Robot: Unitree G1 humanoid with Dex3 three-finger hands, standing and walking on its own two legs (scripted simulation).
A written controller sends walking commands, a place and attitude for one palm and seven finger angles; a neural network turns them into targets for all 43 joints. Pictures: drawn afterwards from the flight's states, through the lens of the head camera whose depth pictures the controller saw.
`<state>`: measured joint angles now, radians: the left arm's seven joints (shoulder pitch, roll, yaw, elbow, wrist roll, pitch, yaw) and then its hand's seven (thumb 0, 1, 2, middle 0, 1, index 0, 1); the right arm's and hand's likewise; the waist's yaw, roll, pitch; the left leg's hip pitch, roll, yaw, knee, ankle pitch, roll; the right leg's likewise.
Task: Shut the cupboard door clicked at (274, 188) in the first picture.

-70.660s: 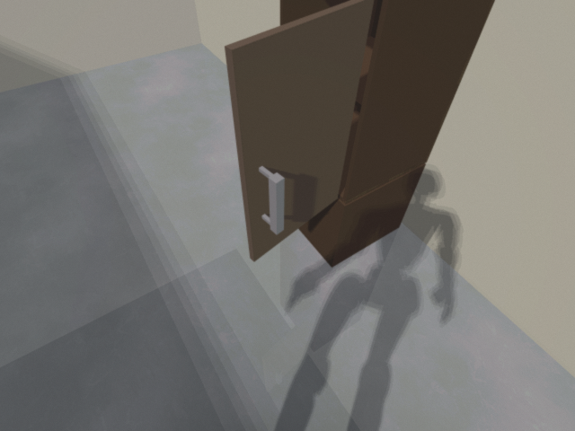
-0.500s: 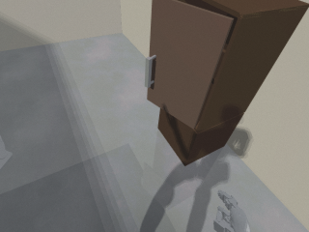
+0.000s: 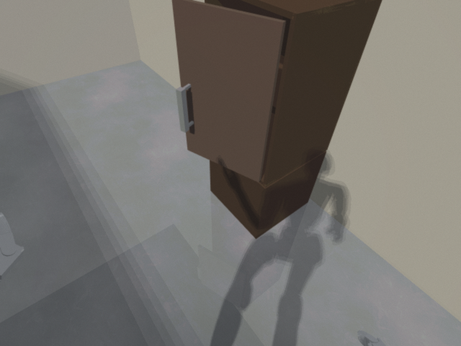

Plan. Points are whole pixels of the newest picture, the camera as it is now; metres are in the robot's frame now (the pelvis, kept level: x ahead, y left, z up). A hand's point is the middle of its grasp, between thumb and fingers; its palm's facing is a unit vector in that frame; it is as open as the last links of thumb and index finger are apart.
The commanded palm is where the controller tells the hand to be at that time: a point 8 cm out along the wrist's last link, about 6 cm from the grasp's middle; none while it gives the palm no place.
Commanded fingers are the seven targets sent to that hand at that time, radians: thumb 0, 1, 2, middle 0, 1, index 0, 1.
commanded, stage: stop stepping back and stand still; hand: left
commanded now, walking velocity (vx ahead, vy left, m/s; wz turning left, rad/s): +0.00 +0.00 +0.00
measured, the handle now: (186, 108) +0.93 +0.17 -0.10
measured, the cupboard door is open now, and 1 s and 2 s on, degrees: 21 21 21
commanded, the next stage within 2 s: let the arm hang, fingers relaxed in 0.08 s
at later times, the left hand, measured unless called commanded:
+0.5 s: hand out of the picture +0.07 +0.19 -0.17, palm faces -0.03 -0.99 -0.15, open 7.3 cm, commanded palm none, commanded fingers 0.00 0.90 0.90 -0.20 -0.30 -0.20 -0.30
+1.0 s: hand out of the picture +0.04 +0.27 -0.15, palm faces -0.02 -0.94 -0.33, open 7.4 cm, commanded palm none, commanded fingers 0.00 0.90 0.90 -0.20 -0.30 -0.20 -0.30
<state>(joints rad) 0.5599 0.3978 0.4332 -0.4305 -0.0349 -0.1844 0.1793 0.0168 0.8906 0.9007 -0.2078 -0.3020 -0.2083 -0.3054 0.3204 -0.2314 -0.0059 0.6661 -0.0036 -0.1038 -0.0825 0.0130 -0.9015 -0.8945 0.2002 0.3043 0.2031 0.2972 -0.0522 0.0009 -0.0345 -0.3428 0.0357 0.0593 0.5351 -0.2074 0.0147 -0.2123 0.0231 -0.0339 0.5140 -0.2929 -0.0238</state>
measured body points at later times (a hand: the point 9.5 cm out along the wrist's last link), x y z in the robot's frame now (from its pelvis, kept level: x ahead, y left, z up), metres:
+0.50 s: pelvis +0.00 +0.02 +0.00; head +0.03 +0.04 +0.44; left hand +0.08 +0.24 -0.16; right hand +0.12 -0.25 -0.11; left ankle +0.06 +0.11 -0.73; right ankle -0.02 -0.11 -0.73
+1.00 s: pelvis +0.00 +0.03 +0.01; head +0.00 +0.02 +0.46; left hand +0.04 +0.32 -0.13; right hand +0.04 -0.25 -0.14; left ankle +0.06 +0.11 -0.73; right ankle -0.01 -0.11 -0.73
